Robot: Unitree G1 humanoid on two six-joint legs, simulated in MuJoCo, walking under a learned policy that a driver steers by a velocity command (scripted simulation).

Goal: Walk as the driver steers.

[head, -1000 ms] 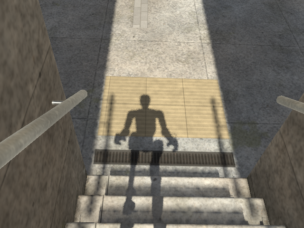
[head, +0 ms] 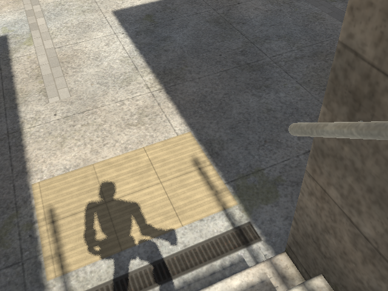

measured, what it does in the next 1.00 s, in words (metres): goes down: left foot 0.20 m lower, then right foot 0.20 m lower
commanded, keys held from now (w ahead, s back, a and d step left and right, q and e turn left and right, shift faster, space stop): w+q+shift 0.46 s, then w+shift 0.06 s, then w+e+shift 0.48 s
